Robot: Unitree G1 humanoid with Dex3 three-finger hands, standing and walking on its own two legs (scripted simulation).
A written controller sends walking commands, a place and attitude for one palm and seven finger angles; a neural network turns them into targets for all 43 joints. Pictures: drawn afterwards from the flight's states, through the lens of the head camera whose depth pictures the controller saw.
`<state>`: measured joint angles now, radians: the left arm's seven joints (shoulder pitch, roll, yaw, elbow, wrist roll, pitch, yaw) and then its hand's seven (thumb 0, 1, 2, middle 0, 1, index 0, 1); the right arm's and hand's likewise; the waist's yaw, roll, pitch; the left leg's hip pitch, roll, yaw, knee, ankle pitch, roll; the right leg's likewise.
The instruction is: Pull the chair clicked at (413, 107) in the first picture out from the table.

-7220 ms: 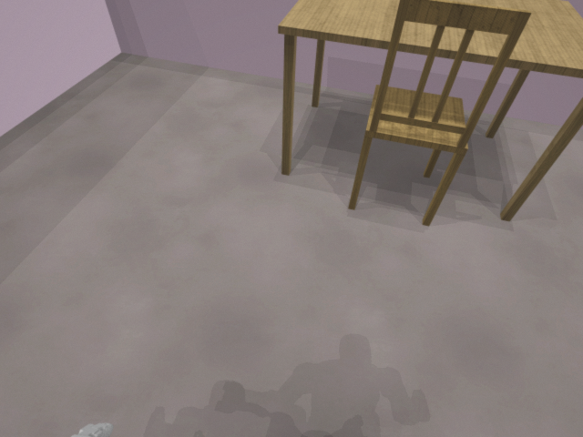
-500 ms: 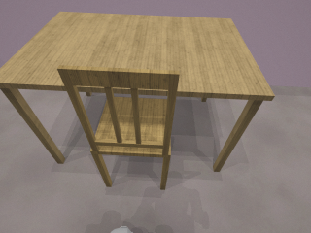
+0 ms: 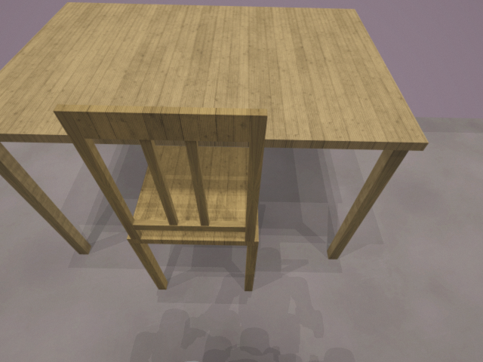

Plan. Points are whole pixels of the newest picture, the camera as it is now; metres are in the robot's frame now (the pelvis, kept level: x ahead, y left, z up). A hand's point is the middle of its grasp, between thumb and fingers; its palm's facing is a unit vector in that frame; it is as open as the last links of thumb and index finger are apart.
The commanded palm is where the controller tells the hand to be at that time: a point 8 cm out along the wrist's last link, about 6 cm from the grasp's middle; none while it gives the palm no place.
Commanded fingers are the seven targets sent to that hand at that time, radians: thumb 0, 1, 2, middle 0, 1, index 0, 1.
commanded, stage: come to a stop and stand still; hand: left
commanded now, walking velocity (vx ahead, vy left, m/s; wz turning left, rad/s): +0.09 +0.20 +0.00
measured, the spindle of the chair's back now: (162, 187) +0.47 +0.22 -0.07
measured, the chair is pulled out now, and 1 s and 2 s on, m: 0.00 0.00 0.00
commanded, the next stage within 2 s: look again from close up in 0.92 s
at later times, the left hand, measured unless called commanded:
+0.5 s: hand out of the picture +0.00 +0.21 -0.18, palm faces +0.06 -0.96 -0.26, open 7.4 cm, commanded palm none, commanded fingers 0.00 0.90 0.90 -0.20 -0.30 -0.20 -0.30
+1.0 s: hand out of the picture -0.02 +0.23 -0.17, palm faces -0.01 -0.98 -0.20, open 7.4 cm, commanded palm none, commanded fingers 0.00 0.90 0.90 -0.20 -0.30 -0.20 -0.30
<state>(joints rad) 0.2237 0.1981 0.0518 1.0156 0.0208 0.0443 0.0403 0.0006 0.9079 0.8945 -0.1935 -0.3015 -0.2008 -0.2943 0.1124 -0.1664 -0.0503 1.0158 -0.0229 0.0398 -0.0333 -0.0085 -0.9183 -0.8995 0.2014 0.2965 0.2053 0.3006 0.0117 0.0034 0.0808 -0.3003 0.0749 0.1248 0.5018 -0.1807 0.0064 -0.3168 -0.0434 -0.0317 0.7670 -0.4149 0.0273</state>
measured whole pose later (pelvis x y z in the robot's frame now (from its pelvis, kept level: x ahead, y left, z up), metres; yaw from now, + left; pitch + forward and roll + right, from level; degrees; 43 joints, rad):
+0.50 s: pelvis -0.02 +0.01 -0.01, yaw +2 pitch -1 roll +0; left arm 0.25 0.19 0.02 1.04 0.02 0.00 0.05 0.00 0.90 0.89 -0.20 -0.30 -0.21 -0.30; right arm 0.25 -0.21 -0.03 0.99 -0.02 0.02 -0.01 0.00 -0.91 -0.90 0.20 0.30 0.20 0.30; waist 0.00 0.02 0.04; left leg -0.22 0.01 0.04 0.57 -0.34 0.00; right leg -0.27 -0.08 -0.05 0.57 -0.28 0.04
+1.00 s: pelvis -0.02 +0.05 +0.00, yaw -1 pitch -1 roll +0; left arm 0.29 0.18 -0.02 1.09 0.02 0.01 0.02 0.00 0.91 0.89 -0.19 -0.30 -0.20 -0.29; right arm 0.27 -0.18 0.02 1.05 -0.01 -0.02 -0.03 0.00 -0.92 -0.90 0.20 0.30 0.20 0.30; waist 0.01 -0.01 0.05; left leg -0.15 -0.05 0.11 0.47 -0.31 0.07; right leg -0.23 -0.12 0.03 0.49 -0.24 0.05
